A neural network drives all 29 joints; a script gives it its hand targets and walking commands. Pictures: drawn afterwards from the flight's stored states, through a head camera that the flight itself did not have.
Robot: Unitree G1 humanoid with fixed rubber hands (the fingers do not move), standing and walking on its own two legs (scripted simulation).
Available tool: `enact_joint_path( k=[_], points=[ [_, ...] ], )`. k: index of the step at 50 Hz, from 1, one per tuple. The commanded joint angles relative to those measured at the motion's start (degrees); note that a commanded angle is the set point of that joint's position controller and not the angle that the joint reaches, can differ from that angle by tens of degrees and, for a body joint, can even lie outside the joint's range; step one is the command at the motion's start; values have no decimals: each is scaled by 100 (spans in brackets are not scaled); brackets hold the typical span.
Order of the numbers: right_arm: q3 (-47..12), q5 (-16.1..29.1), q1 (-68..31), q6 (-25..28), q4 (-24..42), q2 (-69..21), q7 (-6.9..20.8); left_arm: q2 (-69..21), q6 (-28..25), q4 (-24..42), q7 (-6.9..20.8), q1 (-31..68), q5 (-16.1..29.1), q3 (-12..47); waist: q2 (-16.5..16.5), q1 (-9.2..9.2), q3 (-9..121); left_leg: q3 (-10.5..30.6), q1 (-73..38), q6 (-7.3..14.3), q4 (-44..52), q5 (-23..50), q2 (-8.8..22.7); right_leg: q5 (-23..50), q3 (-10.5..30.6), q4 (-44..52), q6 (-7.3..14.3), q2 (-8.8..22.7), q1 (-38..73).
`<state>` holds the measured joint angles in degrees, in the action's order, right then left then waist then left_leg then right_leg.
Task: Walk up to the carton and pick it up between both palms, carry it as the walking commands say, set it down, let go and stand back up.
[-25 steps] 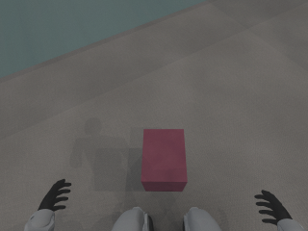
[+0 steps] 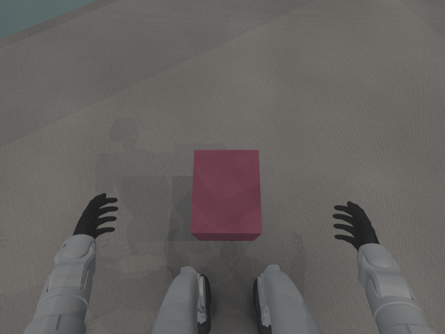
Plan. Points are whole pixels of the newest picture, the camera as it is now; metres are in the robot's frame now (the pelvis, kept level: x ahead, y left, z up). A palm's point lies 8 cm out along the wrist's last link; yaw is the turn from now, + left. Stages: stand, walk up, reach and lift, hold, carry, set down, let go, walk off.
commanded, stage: reach and lift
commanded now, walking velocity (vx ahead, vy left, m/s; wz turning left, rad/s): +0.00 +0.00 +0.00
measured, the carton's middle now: (226, 199) +0.45 +0.00 -0.56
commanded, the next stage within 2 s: none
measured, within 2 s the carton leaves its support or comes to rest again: neither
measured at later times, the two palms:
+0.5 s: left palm (120, 182) +0.40 +0.23 -0.14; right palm (311, 186) +0.37 -0.19 -0.15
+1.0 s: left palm (143, 173) +0.45 +0.21 -0.22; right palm (303, 179) +0.41 -0.19 -0.22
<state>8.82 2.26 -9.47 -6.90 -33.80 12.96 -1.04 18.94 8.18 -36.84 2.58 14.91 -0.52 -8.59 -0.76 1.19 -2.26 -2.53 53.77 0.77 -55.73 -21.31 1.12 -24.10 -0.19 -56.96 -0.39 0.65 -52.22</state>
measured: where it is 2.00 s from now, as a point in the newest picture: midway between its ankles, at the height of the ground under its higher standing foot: (233, 317)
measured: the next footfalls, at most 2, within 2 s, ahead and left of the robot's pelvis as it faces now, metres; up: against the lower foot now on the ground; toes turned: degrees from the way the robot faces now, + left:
none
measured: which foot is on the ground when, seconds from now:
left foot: down 0.00-1.00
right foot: down 0.00-1.00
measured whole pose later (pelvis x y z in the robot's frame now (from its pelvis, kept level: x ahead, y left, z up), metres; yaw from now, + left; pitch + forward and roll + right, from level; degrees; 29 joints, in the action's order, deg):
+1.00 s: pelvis -0.01 +0.01 -0.08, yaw +0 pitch +51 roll -2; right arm 18.6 1.4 -45.3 -1.7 -42.2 6.9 -3.1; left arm 13.6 2.2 -51.1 2.0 53.3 -2.8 -18.6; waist -1.5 1.2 10.1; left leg 1.4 98.5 0.2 -67.3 -20.0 -1.0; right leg -21.8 2.0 -69.3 -2.2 -1.2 -96.7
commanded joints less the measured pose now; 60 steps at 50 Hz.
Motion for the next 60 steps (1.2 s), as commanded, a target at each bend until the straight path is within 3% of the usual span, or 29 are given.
enact_joint_path(
  k=[1,5,9,11,14,17,19,22,23,25,30,33,34,36,38,39,40,44,47,48,49,50,51,53,55,56,57,58,60],
  points=[
    [-115,322,-1270,-147,1103,422,-327,1322,-52,229,272,1221,61,-480,499,-199,3489,180,-975,45,138,1572,-441,2240,301,443,-398,-216,1220],
    [-155,415,-2612,-484,1285,362,-539,1731,148,197,424,2794,92,-715,444,-190,3346,93,-325,119,71,459,-385,661,312,549,-419,-157,941],
    [49,317,-3580,-878,869,479,-706,1820,428,49,476,4050,303,-559,127,84,3639,183,-556,79,43,-155,-351,-168,99,436,-300,-199,570],
    [68,431,-4134,-1060,496,465,-736,1826,603,-274,483,4460,318,-512,-252,-3,3537,161,-437,2,15,-296,-353,-348,106,447,-234,-177,174],
    [149,546,-4342,-1131,-96,285,-747,1712,699,-676,479,4813,342,-328,-614,183,3946,234,-687,-9,-44,-454,-409,-284,-16,337,-232,-245,-134],
    [275,550,-4835,-1002,-484,242,-712,1524,636,-1125,450,5267,323,-262,-769,242,4230,358,-739,-16,-118,-602,-411,-408,-122,185,-249,-290,-660],
    [375,482,-5101,-812,-517,305,-693,1518,480,-1112,379,5611,333,-300,-589,269,4443,415,-482,12,-220,-595,-387,-393,-106,119,-221,-316,-827],
    [529,439,-5781,-460,-186,429,-733,1453,159,-974,255,6247,438,-286,-501,199,5382,422,-572,-25,-294,95,-435,232,-179,-56,-228,-405,-669],
    [622,322,-5949,-373,-109,510,-737,1568,80,-1117,160,6319,323,-494,-270,161,5356,469,-507,-12,-377,361,-421,375,-175,-107,-227,-419,-908],
    [562,368,-6426,-227,219,622,-731,1579,-67,-1104,56,6369,296,-668,-219,-111,6096,338,-490,-64,-474,1040,-466,893,-126,-228,-223,-464,-674],
    [668,153,-5949,-25,-255,369,-643,976,-277,-1222,-45,6079,263,-723,-220,1,6338,457,-620,-84,-571,2247,-492,1854,-162,-358,-181,-555,-1037],
    [787,62,-5286,77,-857,176,-480,493,-359,-1317,3,5818,185,-693,-535,168,6339,521,-739,-144,-709,2875,-453,2258,-134,-416,-145,-561,-1623],
    [818,-35,-4915,129,-1075,-4,-445,425,-415,-1329,20,5486,104,-803,-327,107,6394,585,-771,-110,-757,3425,-450,2699,-98,-429,-141,-568,-1621],
    [1011,-127,-4554,268,-856,-6,-343,306,-462,-1135,32,5214,-101,-849,-541,198,6731,837,-1596,-142,-821,4434,-345,2837,-122,-404,-162,-588,-2242],
    [1016,-134,-4166,388,-906,-230,-242,211,-530,-1093,33,4856,-251,-951,-586,108,6618,964,-1533,-134,-890,5036,-288,3140,-52,-424,-151,-563,-2711],
    [1166,-172,-4452,496,-326,90,-218,166,-580,-709,30,4787,-292,-1012,-787,103,7178,1007,-2112,-175,-1036,5593,-262,3222,-31,-417,-98,-568,-2963],
    [1043,-138,-4307,581,-277,-89,-191,122,-622,-655,-13,4742,-263,-1002,-618,82,6980,1167,-2173,-133,-1062,5909,-196,3236,-18,-414,-140,-548,-3310],
    [1107,-112,-4839,761,18,149,-151,115,-738,-557,-75,5120,-268,-1015,-664,97,6515,1072,-1235,-195,-1285,4765,-241,2555,-19,-744,-165,-478,-4152],
    [902,-84,-5175,772,118,57,-238,362,-864,-654,-92,5210,-283,-1174,-184,-153,6279,687,430,-134,-1530,3589,-392,2526,5,-1318,-248,-463,-3393],
    [821,-79,-5249,741,-131,-13,-242,271,-839,-762,-69,5147,-127,-1026,74,-40,6143,606,969,-139,-1601,3120,-418,2459,2,-1413,-287,-451,-3181],
    [876,-96,-5127,720,-157,124,-249,300,-847,-629,-34,5225,-109,-957,15,89,6111,542,1377,-174,-1743,2985,-413,2583,-5,-1580,-267,-464,-2998],
    [763,-63,-5472,607,-187,-8,-301,389,-773,-1015,-4,5369,-116,-1015,30,-165,6146,440,1668,-157,-1873,2462,-438,2138,36,-1701,-297,-440,-3005],
    [702,-48,-5366,554,-296,-59,-306,422,-760,-1114,7,5374,-84,-952,180,-2,6032,354,2069,-145,-1995,2002,-451,1963,4,-1785,-326,-451,-2780],
    [549,86,-5257,412,-418,-260,-368,599,-692,-1137,25,5290,-127,-979,197,-219,6156,193,2094,-157,-2253,2135,-508,2114,-103,-2066,-408,-514,-2763],
    [594,201,-5490,321,-304,-12,-455,588,-601,-903,-9,5593,34,-769,15,-132,6969,155,1904,-195,-2590,2072,-504,1999,-100,-2347,-371,-547,-2576],
    [575,203,-5551,269,-172,27,-512,674,-566,-535,-13,5820,189,-731,255,-29,7259,150,2063,-179,-2718,1971,-506,2027,-118,-2493,-383,-566,-2340],
    [599,226,-5418,140,-480,27,-563,885,-500,-776,-42,5848,-3,-828,-84,-212,7134,67,1983,-218,-2867,1860,-526,1778,-82,-2630,-374,-565,-2620],
    [641,189,-5678,136,21,214,-606,934,-489,-227,-73,6013,143,-765,104,-45,7672,121,1890,-185,-3008,1988,-518,1949,-127,-2746,-367,-593,-2424],
    [567,241,-5869,68,363,358,-749,1250,-428,28,-152,6166,243,-786,121,-145,7982,62,2017,-181,-3226,1895,-547,1963,-169,-3010,-367,-600,-2253]
  ],
)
